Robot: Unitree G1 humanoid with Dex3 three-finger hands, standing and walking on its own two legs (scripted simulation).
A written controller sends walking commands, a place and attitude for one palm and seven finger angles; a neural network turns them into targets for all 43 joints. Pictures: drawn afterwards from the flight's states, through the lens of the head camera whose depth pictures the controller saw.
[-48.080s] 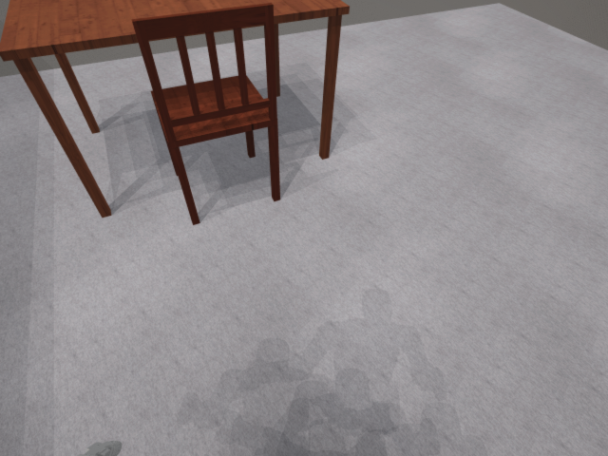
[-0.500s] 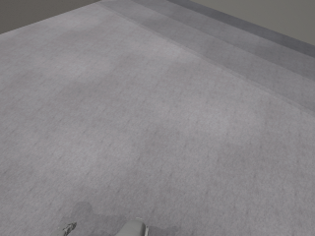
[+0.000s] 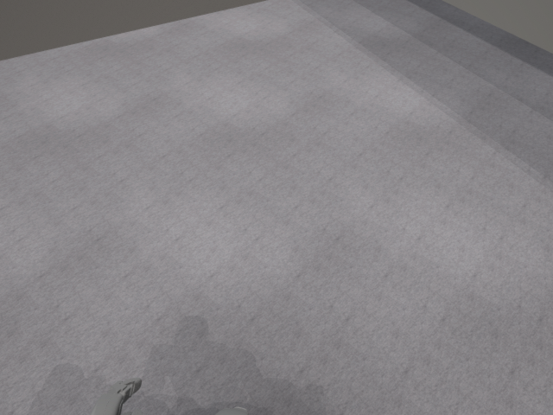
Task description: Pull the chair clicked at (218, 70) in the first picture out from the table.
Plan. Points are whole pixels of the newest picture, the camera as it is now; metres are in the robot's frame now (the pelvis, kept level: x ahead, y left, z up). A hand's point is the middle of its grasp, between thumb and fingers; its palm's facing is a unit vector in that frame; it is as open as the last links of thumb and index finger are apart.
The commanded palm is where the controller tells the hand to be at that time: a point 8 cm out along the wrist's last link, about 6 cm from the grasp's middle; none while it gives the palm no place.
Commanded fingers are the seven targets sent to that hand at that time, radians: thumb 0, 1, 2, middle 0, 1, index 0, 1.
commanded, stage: turn to face it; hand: left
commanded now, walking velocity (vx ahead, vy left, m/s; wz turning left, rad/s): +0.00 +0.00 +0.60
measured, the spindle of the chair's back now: out of the picture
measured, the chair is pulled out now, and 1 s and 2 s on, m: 0.17 0.17 0.17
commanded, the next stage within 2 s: none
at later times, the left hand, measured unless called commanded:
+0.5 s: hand out of the picture +0.01 +0.27 -0.16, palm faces +0.32 -0.91 -0.26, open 7.4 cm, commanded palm none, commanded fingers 0.00 0.90 0.90 -0.20 -0.30 -0.20 -0.30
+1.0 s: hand out of the picture -0.06 +0.25 -0.18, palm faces +0.60 -0.77 -0.22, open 7.4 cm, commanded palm none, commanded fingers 0.00 0.90 0.90 -0.20 -0.30 -0.20 -0.30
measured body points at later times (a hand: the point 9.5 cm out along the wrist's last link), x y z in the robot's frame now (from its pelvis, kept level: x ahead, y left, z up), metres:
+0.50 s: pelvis +0.00 +0.03 +0.01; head +0.03 +0.06 +0.46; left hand -0.01 +0.31 -0.14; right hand +0.16 -0.19 -0.12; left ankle -0.01 +0.14 -0.72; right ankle +0.03 -0.12 -0.65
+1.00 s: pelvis +0.00 +0.05 -0.01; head +0.03 +0.10 +0.44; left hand -0.09 +0.29 -0.16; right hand +0.24 -0.12 -0.13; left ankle -0.05 +0.15 -0.72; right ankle +0.07 -0.10 -0.70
